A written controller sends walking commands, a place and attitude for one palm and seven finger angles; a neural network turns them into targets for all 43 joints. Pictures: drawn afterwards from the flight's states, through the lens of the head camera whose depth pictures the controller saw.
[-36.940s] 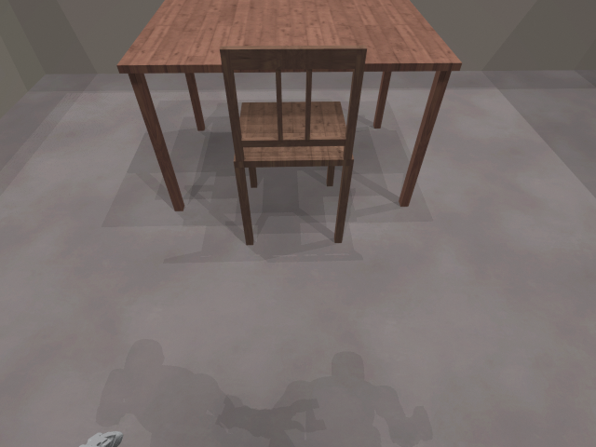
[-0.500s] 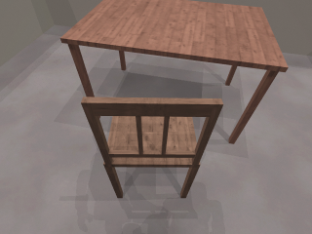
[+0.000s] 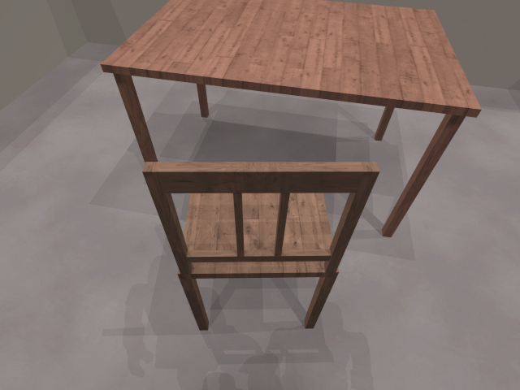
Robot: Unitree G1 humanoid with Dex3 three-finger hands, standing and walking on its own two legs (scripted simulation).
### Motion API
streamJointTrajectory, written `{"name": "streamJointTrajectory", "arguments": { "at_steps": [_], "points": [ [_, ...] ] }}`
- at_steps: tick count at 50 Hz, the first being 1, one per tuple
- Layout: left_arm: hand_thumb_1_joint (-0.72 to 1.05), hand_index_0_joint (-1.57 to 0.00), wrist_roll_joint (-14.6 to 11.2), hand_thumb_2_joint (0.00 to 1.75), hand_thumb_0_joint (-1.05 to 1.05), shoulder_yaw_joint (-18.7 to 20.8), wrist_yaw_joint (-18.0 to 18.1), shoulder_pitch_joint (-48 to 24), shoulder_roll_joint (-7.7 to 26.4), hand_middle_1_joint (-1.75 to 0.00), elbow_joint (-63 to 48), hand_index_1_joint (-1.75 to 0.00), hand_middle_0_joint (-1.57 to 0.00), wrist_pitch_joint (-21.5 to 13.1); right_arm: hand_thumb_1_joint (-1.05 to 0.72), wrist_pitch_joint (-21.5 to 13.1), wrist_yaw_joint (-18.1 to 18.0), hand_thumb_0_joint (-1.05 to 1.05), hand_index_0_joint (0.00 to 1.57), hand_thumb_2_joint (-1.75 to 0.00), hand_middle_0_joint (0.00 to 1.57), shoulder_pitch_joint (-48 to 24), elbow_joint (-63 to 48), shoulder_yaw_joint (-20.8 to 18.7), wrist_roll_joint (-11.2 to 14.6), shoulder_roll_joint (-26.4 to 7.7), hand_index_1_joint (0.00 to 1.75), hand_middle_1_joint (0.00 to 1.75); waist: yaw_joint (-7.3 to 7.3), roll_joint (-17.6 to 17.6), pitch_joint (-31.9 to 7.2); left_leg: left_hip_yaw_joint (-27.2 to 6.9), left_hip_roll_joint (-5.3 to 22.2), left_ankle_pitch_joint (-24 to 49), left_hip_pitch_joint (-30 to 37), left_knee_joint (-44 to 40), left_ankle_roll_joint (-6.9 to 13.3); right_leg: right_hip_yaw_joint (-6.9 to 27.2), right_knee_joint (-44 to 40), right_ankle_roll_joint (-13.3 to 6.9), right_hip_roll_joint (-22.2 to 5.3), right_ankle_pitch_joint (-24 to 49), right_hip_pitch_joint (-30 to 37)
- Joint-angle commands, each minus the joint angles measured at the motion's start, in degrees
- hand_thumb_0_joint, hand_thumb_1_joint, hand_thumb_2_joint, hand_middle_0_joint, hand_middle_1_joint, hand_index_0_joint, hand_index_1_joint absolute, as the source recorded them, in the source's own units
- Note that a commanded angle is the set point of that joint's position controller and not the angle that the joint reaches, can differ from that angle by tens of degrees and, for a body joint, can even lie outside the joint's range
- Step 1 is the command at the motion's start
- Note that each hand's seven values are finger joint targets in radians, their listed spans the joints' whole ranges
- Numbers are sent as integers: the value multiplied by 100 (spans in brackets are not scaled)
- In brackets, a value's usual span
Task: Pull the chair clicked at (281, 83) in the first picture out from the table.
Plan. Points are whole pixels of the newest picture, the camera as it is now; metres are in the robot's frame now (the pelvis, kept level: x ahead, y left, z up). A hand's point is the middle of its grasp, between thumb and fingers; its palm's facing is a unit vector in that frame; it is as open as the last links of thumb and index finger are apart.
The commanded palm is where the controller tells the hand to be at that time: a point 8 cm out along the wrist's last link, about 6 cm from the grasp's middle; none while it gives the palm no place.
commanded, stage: come to a stop and stand still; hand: left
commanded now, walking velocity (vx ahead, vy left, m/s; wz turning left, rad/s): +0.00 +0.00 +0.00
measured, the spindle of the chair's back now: (239, 225) +0.46 +0.07 -0.09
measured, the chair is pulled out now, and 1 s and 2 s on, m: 0.31 0.31 0.31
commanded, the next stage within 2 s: look again from close up in 0.34 s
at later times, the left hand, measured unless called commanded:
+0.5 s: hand out of the picture +0.01 +0.21 -0.17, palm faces +0.00 -0.97 -0.23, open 7.4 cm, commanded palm none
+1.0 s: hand out of the picture +0.00 +0.19 -0.17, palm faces -0.01 -0.98 -0.22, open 7.4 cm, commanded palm none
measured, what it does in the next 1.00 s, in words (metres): stands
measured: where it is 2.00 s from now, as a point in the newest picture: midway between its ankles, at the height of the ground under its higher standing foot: outside the picture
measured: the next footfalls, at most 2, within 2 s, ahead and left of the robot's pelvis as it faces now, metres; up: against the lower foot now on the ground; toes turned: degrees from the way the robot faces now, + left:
none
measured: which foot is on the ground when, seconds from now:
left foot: down 0.00-1.00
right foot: down 0.00-1.00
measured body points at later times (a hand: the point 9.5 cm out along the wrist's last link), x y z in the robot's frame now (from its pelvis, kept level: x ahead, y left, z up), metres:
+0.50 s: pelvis +0.00 +0.02 +0.00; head +0.00 +0.02 +0.45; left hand +0.02 +0.26 -0.15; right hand +0.05 -0.22 -0.15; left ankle +0.05 +0.14 -0.73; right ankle -0.01 -0.14 -0.73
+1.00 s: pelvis +0.00 +0.01 +0.01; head +0.00 +0.01 +0.45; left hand +0.00 +0.24 -0.15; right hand +0.00 -0.21 -0.16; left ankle +0.05 +0.14 -0.73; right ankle -0.01 -0.14 -0.73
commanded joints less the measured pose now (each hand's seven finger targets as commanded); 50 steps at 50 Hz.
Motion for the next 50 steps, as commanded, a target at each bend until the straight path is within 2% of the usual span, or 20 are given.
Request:
{"name": "streamJointTrajectory", "arguments": {
  "at_steps": [1, 2, 3, 4, 6, 8, 12, 14, 17, 22, 23, 28, 33, 38, 45, 50],
  "points": [
    [90, -20, 50, 90, 0, 205, 49, -37, 703, -30, -333, -30, -20, -39, -90, -93, 12, 0, 20, -90, 20, 23, -434, -165, 10, -593, 30, 30, -27, -385, -26, -142, -7, 17, 190, -321, 297, 502, -838, -362, -452, -364, -722],
    [90, -20, 53, 90, 0, 207, 46, -42, 681, -30, -340, -30, -20, -27, -90, -92, 16, 0, 20, -90, 20, 6, -436, -170, 10, -657, 30, 30, -8, -264, 87, -259, 67, -53, 73, -485, 328, 421, -727, -323, -366, -362, -733],
    [90, -20, 54, 90, 0, 190, 42, 17, 658, -30, -324, -30, -20, -28, -90, -88, 25, 0, 20, -90, 20, -17, -442, -142, 2, -642, 30, 30, 48, 52, 71, -333, 111, -192, 83, -697, 360, 402, -690, -295, -311, -422, -654],
    [90, -20, 60, 90, 0, 193, 41, 28, 662, -30, -308, -30, -20, -25, -90, -92, 29, 0, 20, -90, 20, -31, -455, -155, 8, -712, 30, 30, 40, 158, 111, -458, 169, -331, -39, -856, 385, 292, -569, -250, -240, -376, -598],
    [90, -20, 64, 90, 0, 195, 33, 96, 663, -30, -286, -30, -20, -27, -90, -100, 29, 0, 20, -90, 20, -124, -480, -178, 22, -850, 30, 30, 100, 286, 51, -675, 270, -447, -118, -1111, 449, 192, -400, -195, -156, -190, -456],
    [90, -20, 64, 90, 0, 163, 22, 172, 649, -30, -251, -30, -20, -48, -90, -128, 36, 0, 20, -90, 20, -192, -490, -148, 30, -822, 30, 30, 181, 349, -58, -653, 279, -192, 12, -1161, 481, 234, -475, -174, -195, 44, -296],
    [90, -20, 58, 90, 0, 178, 18, 72, 760, -30, -226, -30, -20, -72, -90, -138, 41, 0, 20, -90, 20, -261, -467, -170, 45, -904, 30, 30, 128, 103, -255, -564, 233, 86, 287, -1049, 444, 247, -526, -136, -277, 185, -325],
    [90, -20, 65, 90, 0, 165, 13, 78, 751, -30, -213, -30, -20, -66, -90, -150, 47, 0, 20, -90, 20, -253, -449, -143, 47, -886, 30, 30, 138, 227, -297, -510, 247, 189, 377, -1093, 435, 254, -559, -114, -291, 248, -288],
    [90, -20, 67, 90, 0, 156, 13, 104, 800, -30, -148, -30, -20, -65, -90, -116, 60, 0, 20, -90, 20, -351, -413, -145, 59, -875, 30, 30, 143, 109, -120, -450, 182, -146, 280, -1106, 388, 313, -692, -102, -341, 97, -383],
    [90, -20, 64, 90, 0, 134, 8, 189, 799, -30, -68, -30, -20, -68, -90, -94, 75, 0, 20, -90, 20, -308, -331, -114, 64, -820, 30, 30, 123, -134, -86, -314, 116, -224, 382, -1051, 342, 414, -849, -111, -400, -45, -499],
    [90, -20, 72, 90, 0, 137, 4, 176, 813, -30, -67, -30, -20, -58, -90, -95, 74, 0, 20, -90, 20, -286, -314, -106, 67, -817, 30, 30, 110, -12, -77, -286, 123, -191, 453, -1099, 345, 412, -848, -117, -379, -30, -511],
    [90, -20, 65, 90, 0, 121, 6, 301, 788, -30, 49, -30, -20, -68, -90, -89, 71, 0, 20, -90, 20, -241, -200, -84, 85, -774, 30, 30, 123, 29, -35, -251, 120, -228, 480, -1132, 335, 442, -908, -123, -385, -64, -531],
    [90, -20, 49, 90, 0, 114, 11, 392, 738, -30, 186, -30, -20, -91, -90, -113, 56, 0, 20, -90, 20, -133, -49, -61, 99, -708, 30, 30, 137, -33, -126, -151, 117, 229, 594, -1027, 329, 427, -894, -128, -412, 233, -406],
    [90, -20, 45, 90, 0, 103, 16, 417, 692, -30, 281, -30, -20, -76, -90, -93, 46, 0, 20, -90, 20, -49, 79, -42, 100, -668, 30, 30, 138, -78, 96, -135, 107, 81, 504, -1085, 312, 441, -970, -137, -393, 2, -481],
    [90, -20, 38, 90, 0, 100, 23, 457, 626, -30, 342, -30, -20, -68, -90, -83, 40, 0, 20, -90, 20, 83, 197, -27, 97, -606, 30, 30, 137, -157, 145, -117, 108, -13, 472, -1105, 294, 452, -1008, -150, -402, -143, -518],
    [90, -20, 41, 90, 0, 113, 23, 443, 592, -30, 322, -30, -20, -50, -90, -74, 36, 0, 20, -90, 20, 174, 230, -34, 93, -573, 30, 30, 130, -71, 237, -140, 104, -172, 386, -1173, 293, 445, -1005, -159, -374, -255, -555]
  ]
}}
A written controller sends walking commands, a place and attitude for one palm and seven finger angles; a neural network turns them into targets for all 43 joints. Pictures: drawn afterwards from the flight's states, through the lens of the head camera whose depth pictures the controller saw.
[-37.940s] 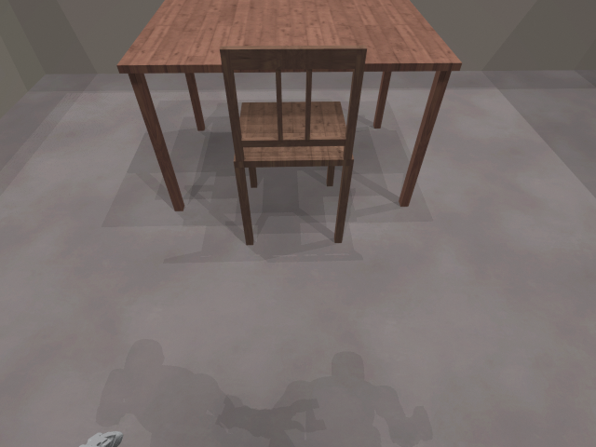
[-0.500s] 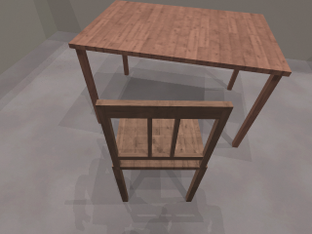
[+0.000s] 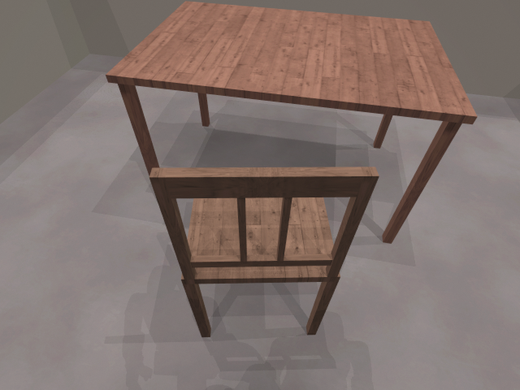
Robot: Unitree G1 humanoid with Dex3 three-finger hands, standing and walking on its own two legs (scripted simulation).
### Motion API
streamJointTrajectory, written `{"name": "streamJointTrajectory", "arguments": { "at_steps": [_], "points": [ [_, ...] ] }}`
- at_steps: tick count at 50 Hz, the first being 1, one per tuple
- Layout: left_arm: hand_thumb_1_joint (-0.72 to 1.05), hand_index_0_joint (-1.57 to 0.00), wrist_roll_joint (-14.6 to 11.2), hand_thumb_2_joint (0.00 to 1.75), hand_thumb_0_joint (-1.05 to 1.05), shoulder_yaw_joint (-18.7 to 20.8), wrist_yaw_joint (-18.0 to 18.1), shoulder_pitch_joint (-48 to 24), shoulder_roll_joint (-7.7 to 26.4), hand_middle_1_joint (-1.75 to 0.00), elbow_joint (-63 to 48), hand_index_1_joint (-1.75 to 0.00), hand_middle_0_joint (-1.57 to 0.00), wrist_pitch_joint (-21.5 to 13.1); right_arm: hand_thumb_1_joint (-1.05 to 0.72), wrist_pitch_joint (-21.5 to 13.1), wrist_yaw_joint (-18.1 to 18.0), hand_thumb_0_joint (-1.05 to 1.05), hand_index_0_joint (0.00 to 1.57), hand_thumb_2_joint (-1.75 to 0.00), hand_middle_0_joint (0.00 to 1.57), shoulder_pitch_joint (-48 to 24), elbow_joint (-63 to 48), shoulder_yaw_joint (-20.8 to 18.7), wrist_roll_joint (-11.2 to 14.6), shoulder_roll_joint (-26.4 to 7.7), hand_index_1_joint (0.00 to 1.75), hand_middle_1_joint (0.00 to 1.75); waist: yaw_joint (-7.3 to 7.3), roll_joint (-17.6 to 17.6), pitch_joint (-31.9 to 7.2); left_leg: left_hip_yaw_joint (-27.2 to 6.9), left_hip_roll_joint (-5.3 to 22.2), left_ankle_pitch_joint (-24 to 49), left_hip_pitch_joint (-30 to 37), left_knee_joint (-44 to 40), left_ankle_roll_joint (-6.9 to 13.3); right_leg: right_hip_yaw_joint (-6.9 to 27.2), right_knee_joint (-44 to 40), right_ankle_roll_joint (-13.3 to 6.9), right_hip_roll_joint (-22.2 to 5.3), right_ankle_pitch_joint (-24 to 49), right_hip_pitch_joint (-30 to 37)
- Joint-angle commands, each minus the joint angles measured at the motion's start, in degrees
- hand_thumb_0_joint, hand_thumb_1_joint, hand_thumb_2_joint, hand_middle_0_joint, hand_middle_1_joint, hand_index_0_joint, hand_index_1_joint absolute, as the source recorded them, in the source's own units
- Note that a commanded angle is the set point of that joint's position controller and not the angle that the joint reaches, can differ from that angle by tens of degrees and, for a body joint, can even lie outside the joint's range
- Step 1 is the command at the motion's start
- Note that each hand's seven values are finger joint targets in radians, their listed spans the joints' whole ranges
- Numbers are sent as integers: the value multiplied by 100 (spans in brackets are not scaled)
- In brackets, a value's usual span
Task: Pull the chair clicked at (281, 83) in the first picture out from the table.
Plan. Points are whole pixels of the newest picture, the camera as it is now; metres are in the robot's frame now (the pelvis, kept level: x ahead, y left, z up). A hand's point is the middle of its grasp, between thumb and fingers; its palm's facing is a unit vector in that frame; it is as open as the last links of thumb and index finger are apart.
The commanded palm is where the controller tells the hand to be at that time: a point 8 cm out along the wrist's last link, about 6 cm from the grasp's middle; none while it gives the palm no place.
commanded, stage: look again from close up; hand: left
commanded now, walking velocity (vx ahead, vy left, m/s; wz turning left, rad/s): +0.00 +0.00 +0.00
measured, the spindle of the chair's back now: (242, 229) +0.46 +0.07 -0.10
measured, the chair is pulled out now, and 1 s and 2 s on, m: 0.31 0.31 0.31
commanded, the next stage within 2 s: raise the hand toward the chair's back in 0.12 s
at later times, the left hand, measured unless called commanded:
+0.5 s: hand (158, 320) +0.21 +0.17 +0.01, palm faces +0.12 -0.99 -0.01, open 8.2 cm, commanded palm +0.12 +0.23 -0.06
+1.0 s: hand (163, 341) +0.21 +0.17 -0.07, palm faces +0.01 -1.00 +0.01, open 12.3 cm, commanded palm +0.16 +0.24 -0.05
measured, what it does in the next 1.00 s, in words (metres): lowers itself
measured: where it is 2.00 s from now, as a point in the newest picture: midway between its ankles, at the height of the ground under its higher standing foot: outside the picture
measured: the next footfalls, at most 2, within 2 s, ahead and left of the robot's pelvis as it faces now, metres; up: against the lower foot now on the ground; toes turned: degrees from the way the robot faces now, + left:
none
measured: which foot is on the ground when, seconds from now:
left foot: down 0.00-1.00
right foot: down 0.00-1.00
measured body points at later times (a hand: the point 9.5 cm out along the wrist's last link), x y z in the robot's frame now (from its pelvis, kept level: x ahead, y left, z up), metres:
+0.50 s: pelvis -0.02 -0.01 -0.04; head -0.01 +0.00 +0.41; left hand +0.20 +0.22 +0.01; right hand +0.15 -0.27 -0.11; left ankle +0.05 +0.13 -0.74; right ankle +0.00 -0.15 -0.74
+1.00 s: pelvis +0.00 -0.01 -0.10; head +0.07 -0.01 +0.34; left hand +0.20 +0.23 -0.07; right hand +0.18 -0.22 -0.20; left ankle +0.05 +0.13 -0.74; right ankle +0.00 -0.15 -0.74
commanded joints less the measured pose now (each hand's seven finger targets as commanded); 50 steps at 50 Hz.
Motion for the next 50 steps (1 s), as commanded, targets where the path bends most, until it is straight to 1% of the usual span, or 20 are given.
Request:
{"name": "streamJointTrajectory", "arguments": {
  "at_steps": [1, 10, 11, 12, 13, 14, 15, 16, 18, 22, 24, 27, 30, 32, 35, 38, 40, 46, 48, 50],
  "points": [
    [90, -20, 14, 90, 0, 138, 27, 367, 624, -30, -151, -30, -20, -42, -90, -81, -48, 0, 20, -90, 20, 257, -186, -131, 16, -594, 30, 30, 40, 64, 248, -380, 261, -397, 131, -655, 212, 243, -747, -278, -208, -356, -603],
    [90, -20, 19, 90, 0, 150, 26, 390, 564, -30, -153, -30, -20, -41, -90, -88, -61, 0, 20, -90, 20, 316, -175, -134, 23, -553, 30, 30, 52, 84, 229, -397, 289, -304, 144, -673, 228, 219, -719, -284, -194, -212, -563],
    [90, -20, 54, 90, 0, 145, 185, 574, 675, -30, 10, -30, -20, -124, -90, -134, -81, 0, 20, -90, 20, -217, -638, -78, -6, -714, 30, 30, 227, -502, 356, -163, 315, 5, -348, 533, 74, 527, -896, -313, -436, 1054, -400],
    [88, -20, -1084, 89, 0, 794, 214, -3673, 1865, -30, -9022, -30, -20, -1483, -90, -1042, -386, 0, 20, -90, 20, -144, -2633, -165, 269, -1611, 30, 30, -609, 673, -2777, 153, -231, 350, 1591, -167, 332, -126, -133, -337, 171, 841, 42],
    [85, -20, -730, 88, 0, 1297, 567, -2306, 2447, -29, -8505, -29, -20, -1365, -90, -1510, -673, 0, 20, -90, 20, -590, -2341, 113, 337, -957, 30, 30, -120, 1167, -2287, 418, -32, -5, 1499, -218, 338, -280, 23, -326, 350, 254, -269],
    [83, -19, -772, 87, 0, 676, 729, -1025, 1308, -29, -7375, -29, -19, -1109, -90, -1799, -680, 0, 20, -90, 20, -595, -2177, -11, 283, -1164, 30, 30, -110, 990, -1879, 180, -32, -630, 830, -381, 184, -541, 232, -427, 382, -275, -427],
    [81, -19, -833, 86, 0, -169, 739, 952, -333, -29, -5357, -29, -19, -417, -90, -1821, -565, 0, 20, -90, 20, -582, -1902, -39, 416, -878, 30, 30, -159, 417, -704, 1, -23, -1077, 83, -357, 199, -656, 246, -363, 325, -429, -964],
    [78, -19, -1149, 85, 0, -20, 610, 145, -116, -28, -6551, -28, -19, -513, -90, -1810, -555, 0, 20, -90, 20, -435, -2291, -61, 431, -1071, 30, 30, -223, 272, -240, -219, -110, -1223, -298, -180, 168, -707, 305, -294, 302, -524, -1135],
    [74, -18, -997, 83, 0, 461, 389, 84, 253, -27, -6230, -27, -18, -1228, -90, -1909, -543, 0, 20, -90, 20, -661, -2608, -241, 273, -1183, 30, 30, -312, -79, 225, -142, -283, -1392, -896, 421, 129, -647, 321, -261, 313, -1125, -1865],
    [64, -17, -1318, 79, 0, 773, -794, 2119, -187, -26, -4989, -26, -17, -2853, -90, -1877, -162, 0, 20, -90, 20, -932, -3232, -445, 25, -1045, 30, 30, 390, -1394, -289, 57, -258, -1426, -2462, 1663, -28, -550, 1414, -330, 358, -2013, -2956],
    [60, -17, -1471, 77, 0, 1096, -1528, 2201, 176, -25, -4924, -25, -17, -3507, -90, -1814, 37, 0, 20, -90, 20, -1115, -3630, -533, 67, -1138, 30, 30, 434, -914, -491, 104, -318, -1373, -2756, 2105, -37, -358, 1757, -406, 312, -1824, -2943],
    [53, -16, -1567, 74, 0, 1421, -1806, 2054, 411, -24, -5203, -24, -16, -3227, -90, -1656, -18, 0, 20, -90, 20, -1336, -4244, -540, 226, -1150, 30, 30, 500, -544, -1049, 239, -393, -1573, -3087, 2484, 118, -177, 2083, -376, 271, -1816, -2977],
    [46, -16, -1666, 71, 0, 1510, -1576, 989, 646, -23, -6638, -23, -16, -3172, -90, -1593, -142, 0, 20, -90, 20, -1246, -4507, -504, 183, -1101, 30, 30, 305, 205, -1410, 123, -309, -1998, -3257, 2812, 168, -43, 2391, -352, 291, -2168, -3548],
    [41, -15, -1565, 69, 0, 1460, -1271, 270, 824, -22, -8156, -22, -15, -3642, -90, -1677, -208, 0, 20, -90, 20, -956, -4447, -480, 55, -1013, 30, 30, 159, 936, -2151, -29, -210, -1556, -2890, 3128, 250, -40, 2776, -425, 359, -1582, -3751],
    [34, -14, -1376, 66, 0, 985, -1124, -48, 819, -21, -9142, -21, -14, -4293, -90, -1754, -322, 0, 20, -90, 20, -659, -4035, -442, -38, -1001, 30, 30, -128, 1207, -2650, -151, -114, -972, -2687, 3644, 322, -81, 3208, -474, 466, -1089, -4287],
    [27, -14, -1398, 63, 0, 620, -1534, -13, 731, -20, -8746, -20, -14, -4223, -90, -1881, -349, 0, 20, -90, 20, -619, -3837, -384, -7, -1100, 30, 30, -385, 1275, -2429, -256, -57, -773, -2857, 3940, 361, -80, 3235, -468, 482, -837, -4501],
    [22, -13, -1428, 61, 0, 757, -1847, 312, 759, -19, -7943, -19, -13, -3678, -90, -1827, -368, 0, 20, -90, 20, -654, -3791, -382, 64, -1152, 30, 30, -401, 751, -2191, -304, -51, -949, -3189, 3901, 337, -119, 3119, -428, 486, -851, -4353],
    [8, -12, -1974, 55, 0, 1845, -2066, 1469, 950, -17, -7291, -17, -12, -1268, -90, -1238, -512, 0, 20, -90, 20, -1100, -4318, -436, 321, -1023, 30, 30, 325, -353, -2909, -141, -249, -484, -3155, 3362, 310, -39, 2671, -233, 346, -188, -2729],
    [4, -11, -2048, 53, 0, 2350, -1641, 1629, 1110, -16, -7471, -16, -11, -1262, -90, -1215, -530, 0, 20, -90, 20, -1137, -4269, -447, 271, -844, 30, 30, 501, -374, -3021, -176, -211, -98, -3092, 3361, 289, -121, 2789, -237, 358, 343, -2526],
    [-1, -11, -1953, 51, 0, 2201, -1243, 1303, 952, -16, -8032, -16, -11, -1800, -90, -1300, -483, 0, 20, -90, 20, -937, -4183, -435, 208, -725, 30, 30, 415, -243, -2958, -184, -162, 154, -2963, 3361, 281, -261, 2976, -254, 372, 605, -2778]
  ]
}}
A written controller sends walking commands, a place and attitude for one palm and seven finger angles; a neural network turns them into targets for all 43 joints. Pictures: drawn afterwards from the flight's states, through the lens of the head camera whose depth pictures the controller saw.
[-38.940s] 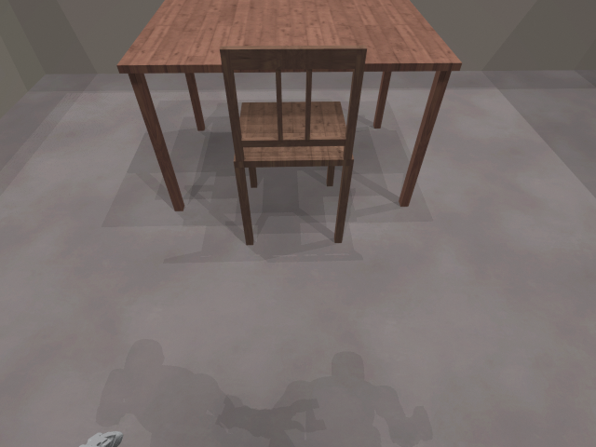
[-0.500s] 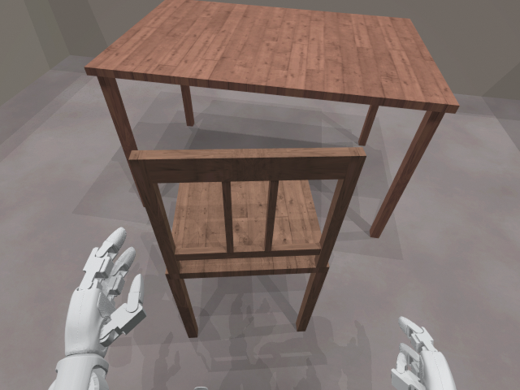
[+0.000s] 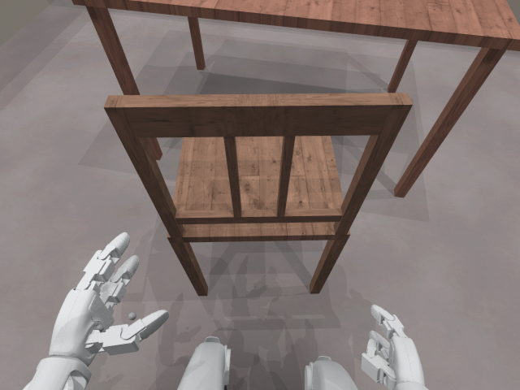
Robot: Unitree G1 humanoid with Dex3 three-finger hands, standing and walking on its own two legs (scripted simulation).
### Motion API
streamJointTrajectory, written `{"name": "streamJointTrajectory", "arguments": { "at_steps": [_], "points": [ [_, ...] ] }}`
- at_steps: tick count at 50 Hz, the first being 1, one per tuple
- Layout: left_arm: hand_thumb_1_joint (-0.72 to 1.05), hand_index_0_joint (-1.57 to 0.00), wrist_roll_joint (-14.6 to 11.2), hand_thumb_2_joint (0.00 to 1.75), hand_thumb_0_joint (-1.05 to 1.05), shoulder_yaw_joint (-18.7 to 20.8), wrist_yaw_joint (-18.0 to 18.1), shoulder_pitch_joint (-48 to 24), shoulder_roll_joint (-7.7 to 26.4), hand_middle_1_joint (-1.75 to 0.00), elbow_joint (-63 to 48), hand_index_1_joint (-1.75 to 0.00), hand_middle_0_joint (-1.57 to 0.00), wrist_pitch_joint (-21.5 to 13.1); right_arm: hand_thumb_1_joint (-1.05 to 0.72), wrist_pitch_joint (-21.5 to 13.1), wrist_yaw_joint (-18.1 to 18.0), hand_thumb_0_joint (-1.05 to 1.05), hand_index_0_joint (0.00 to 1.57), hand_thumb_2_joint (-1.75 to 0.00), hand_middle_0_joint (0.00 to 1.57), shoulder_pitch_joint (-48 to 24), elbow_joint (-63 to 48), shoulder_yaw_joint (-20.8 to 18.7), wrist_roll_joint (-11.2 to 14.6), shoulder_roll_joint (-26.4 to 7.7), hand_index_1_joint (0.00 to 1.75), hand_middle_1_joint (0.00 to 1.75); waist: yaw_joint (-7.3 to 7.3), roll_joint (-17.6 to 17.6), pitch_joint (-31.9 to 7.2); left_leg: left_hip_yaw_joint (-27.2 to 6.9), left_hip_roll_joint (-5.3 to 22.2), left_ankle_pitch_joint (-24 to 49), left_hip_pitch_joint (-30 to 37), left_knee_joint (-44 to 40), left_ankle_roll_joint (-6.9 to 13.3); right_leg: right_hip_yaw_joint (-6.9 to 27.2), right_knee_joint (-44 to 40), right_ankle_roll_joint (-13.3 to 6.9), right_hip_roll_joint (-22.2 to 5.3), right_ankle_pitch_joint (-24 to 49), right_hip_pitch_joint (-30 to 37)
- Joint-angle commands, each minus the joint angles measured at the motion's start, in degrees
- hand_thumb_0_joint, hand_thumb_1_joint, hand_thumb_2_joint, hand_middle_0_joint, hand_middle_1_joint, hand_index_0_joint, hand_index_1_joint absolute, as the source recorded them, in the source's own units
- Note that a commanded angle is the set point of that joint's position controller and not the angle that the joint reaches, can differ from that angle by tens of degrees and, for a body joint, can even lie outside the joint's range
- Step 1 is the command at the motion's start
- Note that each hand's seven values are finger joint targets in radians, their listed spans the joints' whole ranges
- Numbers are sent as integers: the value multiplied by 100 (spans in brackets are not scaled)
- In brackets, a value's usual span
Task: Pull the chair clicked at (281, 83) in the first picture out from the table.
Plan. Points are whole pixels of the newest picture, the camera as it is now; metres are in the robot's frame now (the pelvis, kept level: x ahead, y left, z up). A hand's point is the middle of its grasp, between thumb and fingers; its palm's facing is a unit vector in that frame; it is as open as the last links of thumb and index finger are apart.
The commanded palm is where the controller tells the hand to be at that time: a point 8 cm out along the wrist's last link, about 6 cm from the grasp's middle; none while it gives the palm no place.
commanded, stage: raise the hand toward the chair's back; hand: left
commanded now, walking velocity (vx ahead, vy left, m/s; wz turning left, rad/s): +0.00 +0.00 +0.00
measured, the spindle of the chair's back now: (234, 179) +0.47 +0.08 +0.00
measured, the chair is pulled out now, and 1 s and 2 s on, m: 0.31 0.31 0.31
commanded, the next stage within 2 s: aim the fingers beside a spindle in 1.32 s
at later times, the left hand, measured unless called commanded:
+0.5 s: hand (87, 303) +0.22 +0.23 +0.08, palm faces +0.16 -0.98 -0.07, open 16.3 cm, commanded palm +0.19 +0.27 +0.06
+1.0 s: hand (115, 284) +0.25 +0.21 +0.06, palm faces +0.04 -1.00 -0.05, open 16.9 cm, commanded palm +0.23 +0.27 +0.07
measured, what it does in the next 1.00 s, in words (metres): stands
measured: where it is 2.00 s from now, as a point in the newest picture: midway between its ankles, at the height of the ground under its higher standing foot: outside the picture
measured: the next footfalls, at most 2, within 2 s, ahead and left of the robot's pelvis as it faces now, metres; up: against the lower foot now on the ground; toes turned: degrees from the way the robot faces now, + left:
none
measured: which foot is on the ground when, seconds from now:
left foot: down 0.00-1.00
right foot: down 0.00-1.00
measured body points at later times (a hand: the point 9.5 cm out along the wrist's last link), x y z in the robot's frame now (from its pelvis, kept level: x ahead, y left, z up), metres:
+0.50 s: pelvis +0.00 +0.01 +0.01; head +0.05 +0.03 +0.45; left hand +0.20 +0.28 +0.08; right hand +0.20 -0.21 -0.05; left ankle +0.06 +0.15 -0.63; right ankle +0.01 -0.13 -0.63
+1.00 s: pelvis +0.01 +0.01 +0.02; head +0.07 +0.01 +0.46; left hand +0.24 +0.26 +0.07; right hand +0.17 -0.24 -0.06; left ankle +0.06 +0.15 -0.63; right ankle +0.01 -0.13 -0.63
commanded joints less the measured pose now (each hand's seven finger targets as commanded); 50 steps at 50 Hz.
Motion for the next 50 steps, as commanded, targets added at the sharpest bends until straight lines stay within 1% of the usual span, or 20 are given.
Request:
{"name": "streamJointTrajectory", "arguments": {
  "at_steps": [1, 3, 5, 8, 12, 13, 16, 18, 20, 23, 25, 28, 29, 31, 33, 37, 40, 45, 48, 50],
  "points": [
    [-3, -11, -113, 50, 0, 939, 760, 615, 595, -15, -1805, -15, -11, -995, -90, -453, -80, 0, 20, -90, 20, -347, -974, -543, -52, -833, 30, 30, 360, -379, -1802, 320, -362, 1972, 1461, -926, 446, -115, -1074, -122, 203, 2364, 1102],
    [-8, -10, 110, 48, 0, 691, 919, 294, 619, -15, -1817, -15, -10, -1601, -90, -526, -44, 0, 20, -90, 20, -314, -775, -530, -127, -888, 30, 30, 208, -251, -1477, 302, -318, 1794, 1380, -852, 441, -156, -972, -168, 247, 1926, 629],
    [-13, -10, 258, 46, 0, 218, 800, 107, 379, -14, -1469, -14, -10, -2013, -90, -601, -9, 0, 20, -90, 20, -200, -692, -503, -162, -1002, 30, 30, -86, -155, -1202, 275, -304, 1480, 1310, -754, 434, -169, -934, -173, 231, 1512, 152],
    [-20, -9, 219, 43, 0, -90, 377, 106, 260, -13, -857, -13, -9, -2051, -90, -669, -34, 0, 20, -90, 20, -161, -689, -492, -82, -1216, 30, 30, -272, -187, -735, 222, -313, 546, 959, -802, 435, -80, -1141, -183, 198, 559, -198],
    [-29, -8, 94, 39, 0, 298, 109, 144, 799, -11, -1183, -11, -8, -1552, -90, -641, -146, 0, 20, -90, 20, -132, -988, -508, 37, -1359, 30, 30, -9, -4, -1351, 255, -360, 300, 1229, -1150, 457, -21, -1307, -197, 165, 369, 290],
    [-31, -8, 75, 38, 0, 584, 199, 181, 1032, -11, -1358, -11, -8, -1434, -90, -614, -160, 0, 20, -90, 20, -182, -989, -522, 39, -1340, 30, 30, 102, 187, -1546, 265, -365, 449, 1358, -1192, 455, -33, -1289, -206, 177, 512, 452],
    [-38, -7, 22, 35, 0, 749, 613, 197, 995, -10, -2143, -10, -7, -1364, -90, -541, -156, 0, 20, -90, 20, -215, -1127, -495, 18, -1187, 30, 30, 228, 373, -1782, 260, -354, 840, 1775, -1350, 439, -196, -1220, -216, 201, 870, 629],
    [-43, -7, 52, 33, 0, 856, 934, 206, 991, -9, -2131, -9, -7, -1414, -90, -492, -130, 0, 20, -90, 20, -207, -1056, -470, -24, -1130, 30, 30, 226, 433, -1622, 206, -331, 947, 1823, -1389, 412, -268, -1204, -234, 245, 942, 575],
    [-48, -6, 143, 31, 0, 544, 1082, 151, 673, -8, -1812, -8, -6, -1437, -90, -437, -55, 0, 20, -90, 20, -196, -1061, -434, -55, -1127, 30, 30, 58, 366, -1215, 185, -326, 801, 1697, -1371, 386, -320, -1215, -213, 248, 858, 331],
    [-50, -6, 340, 30, 0, 151, 956, 95, 447, -8, -997, -8, -6, -1285, -90, -361, -3, 0, 20, -90, 20, -145, -1054, -396, -68, -1238, 30, 30, -151, 144, -648, 132, -309, 325, 1408, -1398, 377, -325, -1284, -198, 267, 582, 45],
    [-50, -6, 370, 30, 0, -61, 709, -153, 464, -8, -777, -8, -6, -1139, -90, -330, -12, 0, 20, -90, 20, -54, -1136, -365, -34, -1343, 30, 30, -233, 31, -536, 146, -332, -4, 1283, -1419, 386, -266, -1390, -183, 251, 382, 17],
    [-50, -6, 312, 30, 0, 126, 443, -557, 816, -8, -932, -8, -6, -1035, -90, -347, -82, 0, 20, -90, 20, 16, -1219, -340, -7, -1430, 30, 30, -208, -52, -792, 148, -347, -46, 1366, -1460, 418, -191, -1468, -189, 249, 345, 246],
    [-50, -6, 266, 30, 0, 222, 414, -647, 873, -8, -1184, -8, -6, -1073, -90, -359, -97, 0, 20, -90, 20, 28, -1261, -343, -8, -1416, 30, 30, -151, 125, -1034, 181, -358, 131, 1558, -1457, 427, -177, -1478, -198, 243, 465, 325],
    [-50, -6, 189, 30, 0, 544, 479, -790, 1100, -8, -1590, -8, -6, -1204, -90, -393, -121, 0, 20, -90, 20, 26, -1268, -336, -40, -1361, 30, 30, -30, 247, -1418, 190, -351, 560, 1834, -1454, 424, -186, -1428, -217, 231, 758, 534],
    [-50, -6, 129, 30, 0, 905, 668, -830, 1352, -8, -1788, -8, -6, -1381, -90, -419, -131, 0, 20, -90, 20, -4, -1164, -327, -70, -1304, 30, 30, 58, 324, -1534, 185, -334, 783, 1913, -1432, 417, -193, -1400, -229, 256, 870, 602],
    [-50, -6, 162, 30, 0, 694, 840, -817, 980, -8, -1356, -8, -6, -1509, -90, -431, -49, 0, 20, -90, 20, -4, -1020, -306, -93, -1268, 30, 30, -44, 451, -1264, 165, -319, 888, 1901, -1442, 369, -258, -1352, -225, 235, 969, 432],
    [-50, -6, 178, 30, 0, 478, 625, -758, 805, -8, -596, -8, -6, -1223, -90, -361, -34, 0, 20, -90, 20, 45, -972, -335, -53, -1376, 30, 30, -180, 57, -991, 226, -329, 632, 1623, -1424, 392, -212, -1526, -169, 233, 847, 420],
    [-50, -6, 38, 30, 0, 494, 245, -697, 904, -8, -539, -8, -6, -831, -90, -327, -108, 0, 20, -90, 20, 98, -1108, -389, 32, -1461, 30, 30, -103, -227, -1160, 307, -356, 772, 1686, -1517, 442, -99, -1786, -141, 213, 974, 858],
    [-50, -6, 33, 30, 0, 891, 462, -853, 1253, -8, -1008, -8, -6, -1076, -90, -369, -128, 0, 20, -90, 20, 78, -1046, -397, -24, -1389, 30, 30, -13, -81, -1319, 303, -347, 1084, 1811, -1491, 437, -123, -1680, -156, 219, 1233, 942],
    [-50, -6, 71, 30, 0, 875, 662, -947, 1160, -8, -1229, -8, -6, -1355, -90, -403, -99, 0, 20, -90, 20, 90, -995, -387, -60, -1312, 30, 30, -9, 117, -1355, 292, -335, 1279, 1926, -1475, 418, -156, -1564, -181, 209, 1361, 853]
  ]
}}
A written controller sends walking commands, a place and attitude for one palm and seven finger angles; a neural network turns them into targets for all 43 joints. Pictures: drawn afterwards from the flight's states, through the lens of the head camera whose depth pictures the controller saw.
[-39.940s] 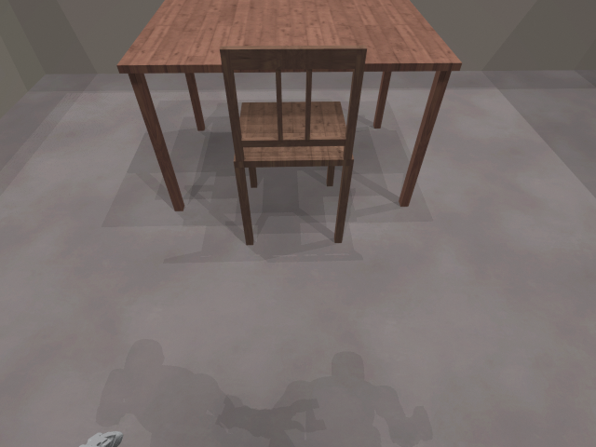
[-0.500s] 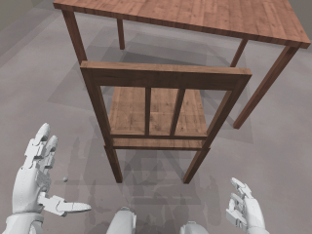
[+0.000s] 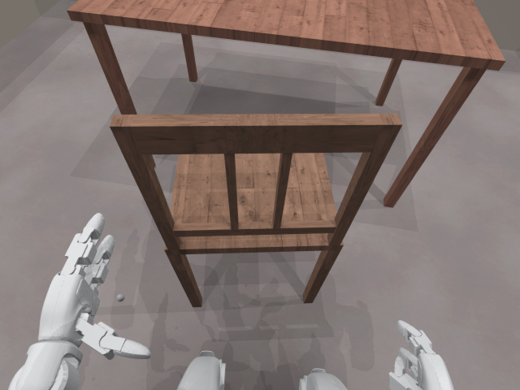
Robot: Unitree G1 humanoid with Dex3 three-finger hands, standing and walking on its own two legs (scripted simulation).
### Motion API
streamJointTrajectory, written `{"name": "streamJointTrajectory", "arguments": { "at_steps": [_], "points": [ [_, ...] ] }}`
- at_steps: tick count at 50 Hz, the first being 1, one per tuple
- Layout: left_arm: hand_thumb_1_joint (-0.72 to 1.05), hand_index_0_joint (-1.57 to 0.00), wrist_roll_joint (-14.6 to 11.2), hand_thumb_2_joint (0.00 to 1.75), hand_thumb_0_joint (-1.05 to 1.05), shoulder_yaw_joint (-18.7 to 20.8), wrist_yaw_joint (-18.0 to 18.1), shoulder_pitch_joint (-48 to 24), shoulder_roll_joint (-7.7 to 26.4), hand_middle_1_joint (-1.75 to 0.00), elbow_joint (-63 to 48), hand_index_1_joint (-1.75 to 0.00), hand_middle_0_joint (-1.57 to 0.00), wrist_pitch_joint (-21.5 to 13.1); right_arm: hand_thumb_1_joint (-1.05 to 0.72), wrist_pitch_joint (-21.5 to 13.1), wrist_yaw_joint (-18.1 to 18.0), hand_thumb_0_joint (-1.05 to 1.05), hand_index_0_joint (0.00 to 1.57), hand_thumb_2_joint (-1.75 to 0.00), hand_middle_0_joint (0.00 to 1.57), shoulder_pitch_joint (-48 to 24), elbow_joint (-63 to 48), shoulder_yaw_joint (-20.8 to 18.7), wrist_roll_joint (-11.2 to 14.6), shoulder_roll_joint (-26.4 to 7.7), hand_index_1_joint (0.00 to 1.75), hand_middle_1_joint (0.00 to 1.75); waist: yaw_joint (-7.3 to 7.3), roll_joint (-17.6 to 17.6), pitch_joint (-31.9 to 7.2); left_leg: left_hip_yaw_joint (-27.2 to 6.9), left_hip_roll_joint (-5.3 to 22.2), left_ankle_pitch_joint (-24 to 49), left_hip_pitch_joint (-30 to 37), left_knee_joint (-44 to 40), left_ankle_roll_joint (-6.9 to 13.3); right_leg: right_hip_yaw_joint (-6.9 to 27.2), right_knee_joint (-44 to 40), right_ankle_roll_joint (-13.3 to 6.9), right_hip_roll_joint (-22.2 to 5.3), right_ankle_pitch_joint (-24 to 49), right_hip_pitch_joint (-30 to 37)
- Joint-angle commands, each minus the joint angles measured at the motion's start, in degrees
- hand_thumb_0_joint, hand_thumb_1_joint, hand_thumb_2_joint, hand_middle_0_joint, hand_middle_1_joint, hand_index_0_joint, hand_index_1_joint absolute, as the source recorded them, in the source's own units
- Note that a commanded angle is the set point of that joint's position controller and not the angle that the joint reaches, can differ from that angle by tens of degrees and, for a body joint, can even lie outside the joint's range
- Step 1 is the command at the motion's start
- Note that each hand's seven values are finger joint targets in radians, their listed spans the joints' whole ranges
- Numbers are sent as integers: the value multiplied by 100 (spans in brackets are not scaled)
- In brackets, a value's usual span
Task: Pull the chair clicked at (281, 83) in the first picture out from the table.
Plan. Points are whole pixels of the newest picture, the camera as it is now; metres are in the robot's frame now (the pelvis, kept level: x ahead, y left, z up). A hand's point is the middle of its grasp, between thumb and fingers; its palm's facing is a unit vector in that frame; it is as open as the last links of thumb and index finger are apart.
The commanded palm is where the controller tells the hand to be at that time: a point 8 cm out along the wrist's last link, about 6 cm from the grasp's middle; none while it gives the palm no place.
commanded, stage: raise the hand toward the chair's back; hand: left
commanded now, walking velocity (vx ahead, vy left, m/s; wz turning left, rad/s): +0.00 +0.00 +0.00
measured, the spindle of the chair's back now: (232, 193) +0.46 +0.07 -0.01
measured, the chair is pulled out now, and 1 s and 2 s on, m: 0.31 0.31 0.31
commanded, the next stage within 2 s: aim the fingers beside a spindle in 0.32 s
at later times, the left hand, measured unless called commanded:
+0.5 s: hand (116, 286) +0.25 +0.20 +0.06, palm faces +0.11 -0.99 -0.07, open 16.9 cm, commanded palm +0.23 +0.25 +0.05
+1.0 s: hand (133, 277) +0.28 +0.20 +0.02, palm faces +0.04 -1.00 -0.03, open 16.9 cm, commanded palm +0.26 +0.25 +0.03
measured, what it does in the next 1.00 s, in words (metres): stands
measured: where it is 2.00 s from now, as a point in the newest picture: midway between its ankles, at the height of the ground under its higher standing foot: outside the picture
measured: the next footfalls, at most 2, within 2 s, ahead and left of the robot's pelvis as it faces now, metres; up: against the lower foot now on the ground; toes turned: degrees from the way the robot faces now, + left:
none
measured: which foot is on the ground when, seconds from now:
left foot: down 0.00-1.00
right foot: down 0.00-1.00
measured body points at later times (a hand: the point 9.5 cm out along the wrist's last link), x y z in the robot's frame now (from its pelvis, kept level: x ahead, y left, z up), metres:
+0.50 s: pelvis +0.01 -0.01 +0.00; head +0.07 +0.00 +0.44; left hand +0.24 +0.26 +0.06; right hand +0.19 -0.25 -0.08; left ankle +0.05 +0.14 -0.65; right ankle +0.00 -0.14 -0.65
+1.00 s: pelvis +0.00 +0.00 -0.02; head +0.08 +0.02 +0.43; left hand +0.27 +0.25 +0.02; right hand +0.16 -0.25 -0.10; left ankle +0.05 +0.14 -0.65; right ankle +0.00 -0.14 -0.65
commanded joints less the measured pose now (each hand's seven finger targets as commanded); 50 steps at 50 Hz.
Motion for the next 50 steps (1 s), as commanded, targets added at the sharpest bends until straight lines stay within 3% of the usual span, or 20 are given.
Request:
{"name": "streamJointTrajectory", "arguments": {
  "at_steps": [1, 3, 5, 9, 12, 15, 19, 23, 26, 28, 34, 37, 41, 45, 48, 50],
  "points": [
    [-50, -6, -58, 30, 0, 745, 344, -484, 886, -8, -1639, -8, -6, -903, -90, -367, -46, 0, 20, -90, 20, -338, -788, -355, -39, -653, 30, 30, 164, 197, -1301, 224, -287, 1167, 1436, -910, 344, -196, -946, -236, 247, 1187, 313],
    [-50, -6, -11, 30, 0, 778, 449, -453, 911, -8, -1466, -8, -6, -1064, -90, -372, -12, 0, 20, -90, 20, -355, -700, -364, -72, -660, 30, 30, 149, 226, -1205, 229, -280, 1200, 1341, -832, 340, -178, -906, -246, 245, 1238, 266],
    [-50, -6, 25, 30, 0, 587, 374, -385, 718, -8, -1154, -8, -6, -1061, -90, -351, 31, 0, 20, -90, 20, -343, -690, -374, -69, -695, 30, 30, 86, 238, -1150, 266, -287, 1145, 1271, -785, 330, -156, -887, -230, 225, 1285, 201],
    [-50, -6, 7, 30, 0, 334, 22, -211, 585, -8, -845, -8, -6, -740, -90, -269, 30, 0, 20, -90, 20, -302, -776, -396, -2, -788, 30, 30, 54, 102, -1258, 331, -305, 1106, 1244, -791, 356, -81, -992, -205, 222, 1419, 384],
    [-50, -6, -77, 30, 0, 424, -102, -331, 716, -8, -1118, -8, -6, -579, -90, -250, -20, 0, 20, -90, 20, -334, -853, -399, 31, -782, 30, 30, 85, 31, -1333, 336, -323, 1170, 1331, -832, 374, -47, -1086, -188, 220, 1546, 570],
    [-50, -6, -127, 30, 0, 646, 21, -499, 850, -8, -1431, -8, -6, -707, -90, -265, -49, 0, 20, -90, 20, -343, -828, -383, -6, -716, 30, 30, 98, 11, -1479, 308, -311, 1384, 1421, -790, 381, -76, -1010, -181, 226, 1753, 603],
    [-50, -6, -84, 30, 0, 681, 208, -555, 774, -8, -1270, -8, -6, -980, -90, -284, -23, 0, 20, -90, 20, -371, -726, -363, -55, -665, 30, 30, 90, 65, -1285, 294, -302, 1332, 1322, -719, 359, -92, -917, -194, 232, 1628, 394],
    [-50, -6, 13, 30, 0, 386, 38, -508, 579, -8, -710, -8, -6, -876, -90, -239, 12, 0, 20, -90, 20, -372, -719, -351, -32, -734, 30, 30, 12, 21, -1012, 285, -303, 1038, 1126, -711, 354, -94, -940, -208, 239, 1332, 209],
    [-50, -6, 16, 30, 0, 114, -147, -849, 457, -8, -735, -8, -6, -729, -90, -225, 1, 0, 20, -90, 20, -334, -788, -345, -6, -801, 30, 30, -53, 94, -1146, 280, -306, 985, 1169, -683, 361, -85, -907, -197, 215, 1325, 130],
    [-50, -6, -29, 30, 0, 318, -143, -900, 680, -8, -883, -8, -6, -714, -90, -243, -22, 0, 20, -90, 20, -340, -800, -359, -12, -803, 30, 30, 19, 49, -1295, 268, -306, 1005, 1164, -670, 370, -46, -926, -212, 216, 1307, 265],
    [-50, -6, -11, 30, 0, 740, 200, -1057, 921, -8, -1060, -8, -6, -996, -90, -219, -20, 0, 20, -90, 20, -378, -746, -351, -76, -730, 30, 30, 145, 107, -1572, 268, -289, 1149, 1169, -621, 357, -70, -750, -225, 226, 1324, 229],
    [-50, -6, 23, 30, 0, 650, 239, -1062, 793, -8, -758, -8, -6, -1004, -90, -164, 25, 0, 20, -90, 20, -410, -739, -339, -70, -737, 30, 30, 106, 148, -1385, 283, -283, 993, 1046, -627, 333, -90, -725, -225, 236, 1174, 70],
    [-50, -6, 58, 30, 0, 247, 89, -1272, 542, -8, -469, -8, -6, -803, -90, -116, 53, 0, 20, -90, 20, -352, -760, -335, -52, -816, 30, 30, -2, 220, -1337, 267, -285, 757, 954, -605, 335, -95, -724, -224, 228, 982, -106],
    [-50, -6, 31, 30, 0, 296, 12, -1696, 670, -8, -379, -8, -6, -741, -90, -100, 0, 0, 20, -90, 20, -295, -738, -340, -35, -878, 30, 30, -79, -10, -1378, 246, -274, 629, 856, -534, 361, -59, -744, -209, 238, 846, -179],
    [-50, -6, 14, 30, 0, 584, 119, -1766, 927, -8, -618, -8, -6, -900, -90, -118, -14, 0, 20, -90, 20, -311, -724, -337, -74, -855, 30, 30, 57, 135, -1650, 240, -271, 842, 911, -502, 355, -58, -631, -237, 234, 994, -72],
    [-50, -6, 39, 30, 0, 539, 210, -1742, 840, -8, -805, -8, -6, -1030, -90, -130, 15, 0, 20, -90, 20, -339, -724, -337, -87, -804, 30, 30, 94, 269, -1851, 231, -254, 1060, 1107, -511, 342, -99, -534, -250, 230, 1145, -108]
  ]
}}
